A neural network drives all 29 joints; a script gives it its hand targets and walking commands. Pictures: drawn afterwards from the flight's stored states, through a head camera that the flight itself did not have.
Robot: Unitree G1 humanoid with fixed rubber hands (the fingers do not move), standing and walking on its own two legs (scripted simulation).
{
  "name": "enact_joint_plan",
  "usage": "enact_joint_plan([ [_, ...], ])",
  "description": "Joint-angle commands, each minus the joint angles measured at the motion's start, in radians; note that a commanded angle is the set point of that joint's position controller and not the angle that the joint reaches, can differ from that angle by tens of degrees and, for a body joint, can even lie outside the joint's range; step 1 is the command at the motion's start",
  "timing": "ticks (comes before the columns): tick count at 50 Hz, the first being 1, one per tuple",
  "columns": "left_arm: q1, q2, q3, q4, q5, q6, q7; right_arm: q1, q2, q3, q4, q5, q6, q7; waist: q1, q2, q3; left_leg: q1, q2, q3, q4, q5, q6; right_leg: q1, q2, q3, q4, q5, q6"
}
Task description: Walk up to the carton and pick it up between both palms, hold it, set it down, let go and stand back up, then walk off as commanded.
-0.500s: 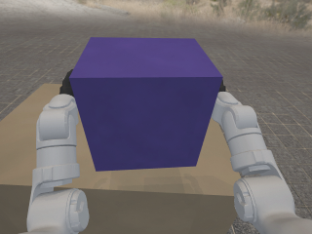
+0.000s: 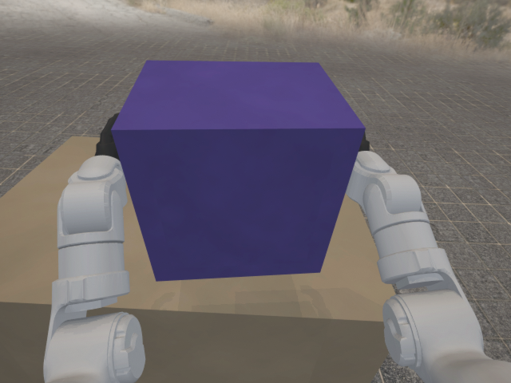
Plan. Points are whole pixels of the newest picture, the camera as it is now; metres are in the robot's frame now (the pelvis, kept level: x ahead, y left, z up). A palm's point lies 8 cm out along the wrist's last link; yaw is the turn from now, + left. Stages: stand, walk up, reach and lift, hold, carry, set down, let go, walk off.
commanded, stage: hold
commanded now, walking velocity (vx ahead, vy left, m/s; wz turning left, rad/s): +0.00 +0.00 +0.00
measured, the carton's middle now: (237, 171) +0.38 +0.01 +0.22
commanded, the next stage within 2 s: none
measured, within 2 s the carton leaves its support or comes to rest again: neither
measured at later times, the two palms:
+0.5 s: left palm (112, 164) +0.36 +0.19 +0.24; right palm (353, 160) +0.36 -0.17 +0.25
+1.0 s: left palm (112, 164) +0.36 +0.19 +0.24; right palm (353, 160) +0.36 -0.17 +0.25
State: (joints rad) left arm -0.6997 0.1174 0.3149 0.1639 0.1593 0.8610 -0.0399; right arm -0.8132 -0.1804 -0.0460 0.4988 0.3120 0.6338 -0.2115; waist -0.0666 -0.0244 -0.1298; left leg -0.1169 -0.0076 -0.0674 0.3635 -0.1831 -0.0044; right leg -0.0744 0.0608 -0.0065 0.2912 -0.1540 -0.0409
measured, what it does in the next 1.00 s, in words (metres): stands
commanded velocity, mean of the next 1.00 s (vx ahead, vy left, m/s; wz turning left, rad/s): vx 0.00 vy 0.00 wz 0.00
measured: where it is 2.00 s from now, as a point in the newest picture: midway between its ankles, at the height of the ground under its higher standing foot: outside the picture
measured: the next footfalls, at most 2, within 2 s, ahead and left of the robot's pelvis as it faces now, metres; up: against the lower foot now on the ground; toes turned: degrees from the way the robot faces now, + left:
none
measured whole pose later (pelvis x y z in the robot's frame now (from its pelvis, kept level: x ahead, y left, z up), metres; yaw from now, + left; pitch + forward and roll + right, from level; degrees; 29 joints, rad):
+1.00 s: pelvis +0.00 +0.00 +0.00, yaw +0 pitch -4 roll -1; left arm -0.71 0.11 0.32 0.19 0.16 0.86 -0.04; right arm -0.82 -0.18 -0.05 0.52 0.31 0.64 -0.21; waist -0.06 -0.02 -0.13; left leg -0.12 -0.01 -0.06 0.36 -0.18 0.00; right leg -0.07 0.06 0.00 0.29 -0.16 -0.04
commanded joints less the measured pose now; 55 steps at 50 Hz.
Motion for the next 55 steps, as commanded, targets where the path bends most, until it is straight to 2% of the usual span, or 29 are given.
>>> enact_joint_plan([
  [1,-0.817,-0.538,-0.46,-0.165,-0.189,-0.081,-0.138,-0.917,0.602,0.319,-0.388,0.181,-0.067,0.146,-0.009,0.078,-0.375,0.096,-0.024,0.024,-0.032,0.274,-0.029,0.139,-0.013,0.017,-0.008,0.324,0.078],
  [2,-0.857,-0.524,-0.446,-0.187,-0.191,-0.087,-0.14,-0.909,0.625,0.322,-0.371,0.181,-0.064,0.148,0.004,0.068,-0.377,0.084,-0.026,0.025,-0.032,0.263,-0.025,0.145,-0.011,0.017,-0.01,0.296,0.08],
  [3,-0.838,-0.537,-0.454,-0.164,-0.192,-0.08,-0.143,-0.898,0.603,0.31,-0.361,0.176,-0.062,0.149,-0.013,0.08,-0.36,0.08,-0.022,0.025,-0.036,0.252,-0.03,0.135,-0.015,0.021,-0.011,0.295,0.076],
  [4,-0.868,-0.546,-0.469,-0.201,-0.2,-0.086,-0.142,-0.889,0.593,0.301,-0.338,0.171,-0.059,0.153,-0.023,0.091,-0.372,0.093,-0.017,0.024,-0.039,0.253,-0.039,0.124,-0.006,0.015,-0.009,0.265,0.067],
  [6,-0.86,-0.55,-0.466,-0.183,-0.208,-0.09,-0.136,-0.924,0.62,0.32,-0.374,0.178,-0.07,0.156,-0.003,0.075,-0.409,0.089,-0.022,0.027,-0.035,0.261,-0.028,0.139,-0.012,0.019,-0.011,0.27,0.069],
  [7,-0.874,-0.556,-0.477,-0.202,-0.205,-0.091,-0.131,-0.93,0.601,0.313,-0.37,0.178,-0.071,0.162,-0.006,0.102,-0.424,0.096,-0.019,0.022,-0.034,0.261,-0.037,0.132,-0.007,0.012,-0.004,0.259,0.069],
  [8,-0.858,-0.548,-0.469,-0.193,-0.202,-0.09,-0.13,-0.909,0.613,0.318,-0.361,0.181,-0.069,0.16,0.0,0.087,-0.396,0.095,-0.017,0.024,-0.033,0.281,-0.034,0.136,-0.008,0.013,-0.005,0.281,0.066],
  [10,-0.857,-0.534,-0.456,-0.146,-0.201,-0.087,-0.135,-0.924,0.609,0.302,-0.359,0.171,-0.067,0.157,-0.004,0.073,-0.379,0.079,-0.025,0.031,-0.042,0.211,-0.024,0.125,-0.019,0.021,-0.019,0.245,0.075],
  [11,-0.878,-0.553,-0.467,-0.167,-0.21,-0.092,-0.132,-0.943,0.611,0.302,-0.365,0.17,-0.073,0.162,-0.006,0.085,-0.394,0.079,-0.021,0.028,-0.046,0.215,-0.026,0.121,-0.014,0.018,-0.016,0.233,0.069],
  [12,-0.876,-0.538,-0.448,-0.154,-0.202,-0.094,-0.132,-0.937,0.624,0.307,-0.345,0.163,-0.072,0.163,0.005,0.059,-0.386,0.072,-0.022,0.031,-0.05,0.205,-0.019,0.128,-0.015,0.017,-0.018,0.23,0.072],
  [15,-0.859,-0.531,-0.446,-0.153,-0.207,-0.097,-0.136,-0.933,0.644,0.329,-0.381,0.179,-0.074,0.155,0.013,0.051,-0.406,0.079,-0.029,0.032,-0.032,0.235,-0.013,0.14,-0.02,0.02,-0.01,0.29,0.086],
  [16,-0.861,-0.54,-0.446,-0.165,-0.2,-0.096,-0.133,-0.906,0.625,0.32,-0.343,0.177,-0.068,0.156,0.005,0.077,-0.394,0.087,-0.024,0.028,-0.035,0.255,-0.025,0.137,-0.015,0.017,-0.008,0.293,0.079],
  [19,-0.865,-0.535,-0.435,-0.121,-0.189,-0.092,-0.139,-0.916,0.607,0.293,-0.302,0.16,-0.065,0.159,-0.003,0.066,-0.34,0.064,-0.021,0.03,-0.057,0.184,-0.02,0.117,-0.017,0.017,-0.023,0.207,0.073],
  [20,-0.847,-0.531,-0.415,-0.084,-0.184,-0.09,-0.144,-0.937,0.627,0.303,-0.329,0.156,-0.07,0.158,0.008,0.048,-0.339,0.048,-0.026,0.032,-0.056,0.17,-0.007,0.121,-0.023,0.021,-0.026,0.205,0.078],
  [22,-0.908,-0.561,-0.462,-0.166,-0.208,-0.101,-0.135,-0.952,0.614,0.292,-0.324,0.161,-0.077,0.167,-0.004,0.093,-0.418,0.075,-0.018,0.025,-0.048,0.21,-0.027,0.12,-0.011,0.016,-0.009,0.221,0.067],
  [24,-0.893,-0.558,-0.467,-0.165,-0.224,-0.106,-0.128,-0.965,0.622,0.317,-0.374,0.177,-0.082,0.163,-0.002,0.076,-0.454,0.091,-0.021,0.026,-0.031,0.262,-0.025,0.143,-0.013,0.018,-0.006,0.289,0.075],
  [25,-0.881,-0.542,-0.448,-0.144,-0.209,-0.103,-0.132,-0.942,0.63,0.312,-0.353,0.173,-0.074,0.159,-0.002,0.074,-0.412,0.083,-0.028,0.029,-0.034,0.245,-0.023,0.138,-0.021,0.021,-0.015,0.288,0.079],
  [26,-0.885,-0.556,-0.466,-0.19,-0.221,-0.104,-0.129,-0.927,0.623,0.312,-0.356,0.179,-0.075,0.161,-0.007,0.092,-0.434,0.095,-0.023,0.025,-0.029,0.275,-0.031,0.138,-0.013,0.016,-0.008,0.306,0.077],
  [28,-0.86,-0.555,-0.453,-0.135,-0.206,-0.095,-0.13,-0.927,0.6,0.297,-0.33,0.167,-0.071,0.161,-0.008,0.085,-0.387,0.086,-0.02,0.022,-0.039,0.238,-0.029,0.114,-0.006,0.011,-0.014,0.251,0.072],
  [31,-0.85,-0.547,-0.444,-0.13,-0.198,-0.093,-0.135,-0.932,0.615,0.312,-0.347,0.174,-0.072,0.161,0.002,0.071,-0.386,0.068,-0.021,0.025,-0.04,0.226,-0.023,0.135,-0.015,0.017,-0.013,0.244,0.074],
  [33,-0.881,-0.546,-0.45,-0.152,-0.209,-0.099,-0.134,-0.936,0.625,0.309,-0.349,0.177,-0.072,0.159,0.003,0.077,-0.398,0.069,-0.025,0.028,-0.04,0.228,-0.022,0.134,-0.017,0.019,-0.015,0.249,0.077],
  [35,-0.886,-0.562,-0.472,-0.176,-0.224,-0.104,-0.132,-0.943,0.614,0.303,-0.37,0.173,-0.076,0.159,-0.014,0.08,-0.43,0.092,-0.017,0.025,-0.037,0.248,-0.029,0.134,-0.011,0.019,-0.011,0.27,0.073],
  [38,-0.855,-0.538,-0.455,-0.178,-0.21,-0.096,-0.133,-0.919,0.638,0.33,-0.378,0.184,-0.068,0.149,-0.001,0.075,-0.413,0.081,-0.028,0.026,-0.024,0.293,-0.024,0.161,-0.017,0.024,-0.006,0.327,0.08],
  [39,-0.846,-0.557,-0.467,-0.197,-0.209,-0.093,-0.128,-0.906,0.61,0.327,-0.364,0.186,-0.068,0.154,-0.012,0.093,-0.427,0.105,-0.024,0.022,-0.024,0.305,-0.035,0.151,-0.012,0.018,0.0,0.336,0.078],
  [47,-0.877,-0.532,-0.446,-0.168,-0.199,-0.092,-0.139,-0.936,0.623,0.312,-0.371,0.18,-0.067,0.155,0.003,0.055,-0.385,0.075,-0.022,0.025,-0.042,0.225,-0.016,0.135,-0.016,0.022,-0.012,0.265,0.081],
  [50,-0.863,-0.555,-0.474,-0.185,-0.212,-0.093,-0.136,-0.908,0.618,0.317,-0.366,0.183,-0.069,0.154,-0.013,0.088,-0.411,0.094,-0.019,0.025,-0.032,0.269,-0.032,0.137,-0.016,0.022,-0.006,0.295,0.075],
  [51,-0.867,-0.547,-0.462,-0.185,-0.197,-0.091,-0.134,-0.914,0.615,0.317,-0.354,0.183,-0.068,0.156,-0.002,0.101,-0.399,0.093,-0.022,0.026,-0.033,0.27,-0.033,0.135,-0.013,0.018,-0.007,0.287,0.074],
  [53,-0.858,-0.553,-0.477,-0.19,-0.216,-0.091,-0.131,-0.93,0.616,0.326,-0.399,0.188,-0.071,0.151,-0.007,0.084,-0.423,0.096,-0.021,0.023,-0.03,0.282,-0.033,0.142,-0.014,0.02,-0.006,0.302,0.077],
  [55,-0.841,-0.535,-0.449,-0.164,-0.203,-0.085,-0.135,-0.936,0.628,0.335,-0.409,0.189,-0.069,0.15,0.009,0.054,-0.408,0.091,-0.026,0.023,-0.026,0.277,-0.02,0.146,-0.013,0.017,-0.008,0.31,0.083],
])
